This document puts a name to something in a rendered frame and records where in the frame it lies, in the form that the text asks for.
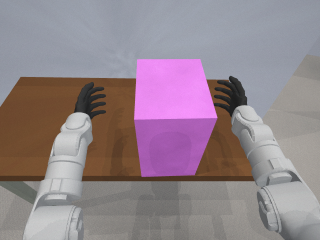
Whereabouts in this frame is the table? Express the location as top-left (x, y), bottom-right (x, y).
top-left (0, 77), bottom-right (255, 206)

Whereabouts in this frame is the robot right upper arm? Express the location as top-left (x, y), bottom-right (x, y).
top-left (257, 181), bottom-right (320, 240)

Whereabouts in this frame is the right robot hand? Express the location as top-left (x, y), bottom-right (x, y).
top-left (213, 76), bottom-right (247, 117)

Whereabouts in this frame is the left robot forearm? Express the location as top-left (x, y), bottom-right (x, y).
top-left (22, 112), bottom-right (93, 240)

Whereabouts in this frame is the left robot hand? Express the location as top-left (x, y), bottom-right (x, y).
top-left (74, 82), bottom-right (106, 120)

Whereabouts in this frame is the robot left upper arm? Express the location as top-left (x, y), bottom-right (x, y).
top-left (24, 205), bottom-right (84, 240)

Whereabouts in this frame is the right robot forearm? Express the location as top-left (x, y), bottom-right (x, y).
top-left (231, 105), bottom-right (320, 213)

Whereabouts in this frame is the carton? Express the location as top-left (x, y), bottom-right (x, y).
top-left (134, 59), bottom-right (218, 177)

